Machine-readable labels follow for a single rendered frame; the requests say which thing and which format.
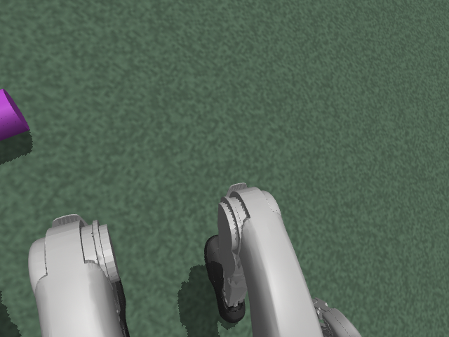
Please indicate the left robot foot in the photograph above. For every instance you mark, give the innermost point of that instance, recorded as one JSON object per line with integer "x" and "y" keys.
{"x": 122, "y": 303}

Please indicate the right robot foot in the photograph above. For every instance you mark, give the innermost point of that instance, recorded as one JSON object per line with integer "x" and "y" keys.
{"x": 215, "y": 274}

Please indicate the can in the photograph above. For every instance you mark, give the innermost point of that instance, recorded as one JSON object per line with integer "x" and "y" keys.
{"x": 12, "y": 121}

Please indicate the right robot hand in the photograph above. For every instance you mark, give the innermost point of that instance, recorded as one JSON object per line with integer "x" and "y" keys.
{"x": 335, "y": 323}

